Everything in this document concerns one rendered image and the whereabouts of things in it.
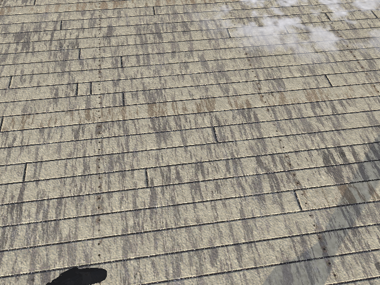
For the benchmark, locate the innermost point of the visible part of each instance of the robot left hand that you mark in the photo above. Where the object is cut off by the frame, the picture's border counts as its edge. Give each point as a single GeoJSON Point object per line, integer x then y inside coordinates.
{"type": "Point", "coordinates": [75, 276]}

